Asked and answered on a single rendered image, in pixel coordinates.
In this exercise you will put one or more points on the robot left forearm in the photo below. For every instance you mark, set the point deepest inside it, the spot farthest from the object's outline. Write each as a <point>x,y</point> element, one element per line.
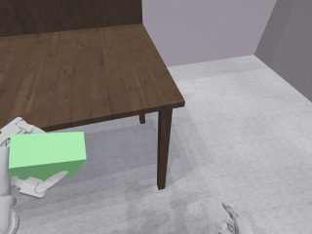
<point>9,219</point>

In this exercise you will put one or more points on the table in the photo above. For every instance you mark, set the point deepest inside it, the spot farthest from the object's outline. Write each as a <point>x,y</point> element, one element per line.
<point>71,63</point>

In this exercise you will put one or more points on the robot left hand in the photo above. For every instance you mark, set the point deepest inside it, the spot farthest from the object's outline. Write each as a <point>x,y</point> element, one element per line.
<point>32,186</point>

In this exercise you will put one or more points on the sponge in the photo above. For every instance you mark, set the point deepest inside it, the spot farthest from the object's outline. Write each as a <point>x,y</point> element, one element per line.
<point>44,155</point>

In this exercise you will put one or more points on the robot right hand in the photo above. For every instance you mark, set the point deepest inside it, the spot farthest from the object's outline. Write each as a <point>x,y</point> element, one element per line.
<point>240,225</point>

